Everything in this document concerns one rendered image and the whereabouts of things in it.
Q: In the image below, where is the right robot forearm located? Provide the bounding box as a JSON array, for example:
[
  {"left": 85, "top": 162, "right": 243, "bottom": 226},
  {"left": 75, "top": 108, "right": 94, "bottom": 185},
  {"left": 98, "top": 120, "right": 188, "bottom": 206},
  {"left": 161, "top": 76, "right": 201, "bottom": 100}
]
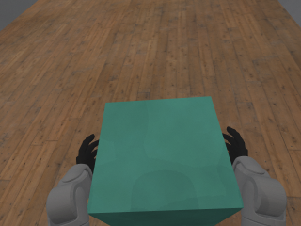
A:
[{"left": 232, "top": 156, "right": 287, "bottom": 226}]

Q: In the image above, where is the carton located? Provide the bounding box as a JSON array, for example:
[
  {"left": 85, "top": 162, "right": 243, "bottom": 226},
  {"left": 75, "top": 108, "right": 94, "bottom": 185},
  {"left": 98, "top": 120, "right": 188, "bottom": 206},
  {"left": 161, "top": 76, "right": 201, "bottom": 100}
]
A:
[{"left": 87, "top": 96, "right": 244, "bottom": 226}]

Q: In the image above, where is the robot left hand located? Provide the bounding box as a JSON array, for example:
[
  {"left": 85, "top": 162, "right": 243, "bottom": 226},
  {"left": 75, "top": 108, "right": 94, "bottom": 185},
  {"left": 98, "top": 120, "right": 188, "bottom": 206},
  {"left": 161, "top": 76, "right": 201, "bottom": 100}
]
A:
[{"left": 76, "top": 134, "right": 99, "bottom": 174}]

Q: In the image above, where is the left robot forearm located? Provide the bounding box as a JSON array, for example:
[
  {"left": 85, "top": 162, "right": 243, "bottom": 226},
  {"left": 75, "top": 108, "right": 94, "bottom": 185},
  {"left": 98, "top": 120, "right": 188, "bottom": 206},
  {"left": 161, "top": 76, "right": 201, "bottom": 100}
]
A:
[{"left": 46, "top": 164, "right": 93, "bottom": 226}]

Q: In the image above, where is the robot right hand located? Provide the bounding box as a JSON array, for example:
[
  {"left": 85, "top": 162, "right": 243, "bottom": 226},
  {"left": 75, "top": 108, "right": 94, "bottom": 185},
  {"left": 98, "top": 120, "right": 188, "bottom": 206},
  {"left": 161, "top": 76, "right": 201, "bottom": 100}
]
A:
[{"left": 222, "top": 126, "right": 248, "bottom": 165}]

